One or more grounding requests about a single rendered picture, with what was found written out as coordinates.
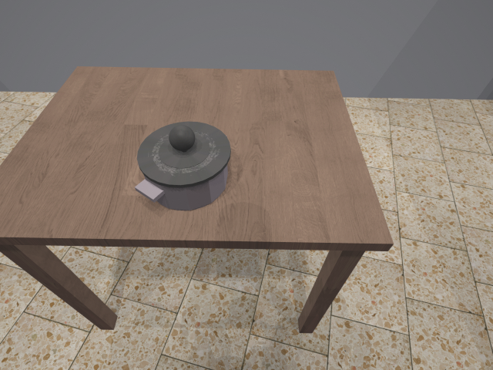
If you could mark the knob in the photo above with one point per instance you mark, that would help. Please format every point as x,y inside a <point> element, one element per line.
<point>181,138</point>

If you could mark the pot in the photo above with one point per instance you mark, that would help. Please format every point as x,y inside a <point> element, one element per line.
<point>187,198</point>

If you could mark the table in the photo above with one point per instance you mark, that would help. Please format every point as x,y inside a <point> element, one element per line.
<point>297,178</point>

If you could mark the lid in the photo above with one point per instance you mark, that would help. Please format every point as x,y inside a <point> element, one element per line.
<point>166,166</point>

